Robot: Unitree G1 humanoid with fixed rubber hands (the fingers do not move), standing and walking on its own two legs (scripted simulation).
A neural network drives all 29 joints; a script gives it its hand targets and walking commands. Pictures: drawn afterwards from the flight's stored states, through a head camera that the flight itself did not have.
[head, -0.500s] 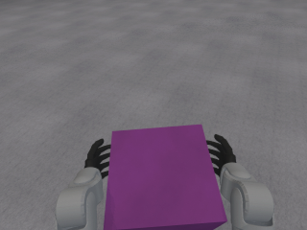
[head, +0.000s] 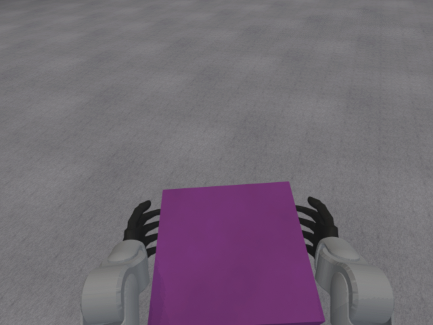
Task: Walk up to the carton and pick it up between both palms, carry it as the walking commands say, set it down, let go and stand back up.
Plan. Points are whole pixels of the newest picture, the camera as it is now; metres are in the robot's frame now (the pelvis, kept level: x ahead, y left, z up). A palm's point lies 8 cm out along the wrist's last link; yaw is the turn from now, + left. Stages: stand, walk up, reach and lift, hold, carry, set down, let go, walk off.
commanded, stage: carry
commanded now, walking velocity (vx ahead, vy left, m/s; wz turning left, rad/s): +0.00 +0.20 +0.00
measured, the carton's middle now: (231, 271) +0.23 +0.00 +0.01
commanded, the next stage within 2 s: none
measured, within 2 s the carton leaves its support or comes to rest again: neither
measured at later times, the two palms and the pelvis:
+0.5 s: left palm (57, 265) +0.20 +0.26 +0.10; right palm (254, 266) +0.20 -0.04 +0.09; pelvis -0.03 +0.12 +0.00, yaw -1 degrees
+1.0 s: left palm out of the picture +0.18 +0.40 +0.10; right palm (154, 282) +0.17 +0.11 +0.10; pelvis -0.06 +0.26 +0.00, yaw -1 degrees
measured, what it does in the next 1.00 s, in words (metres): steps to the left: left foot, then right foot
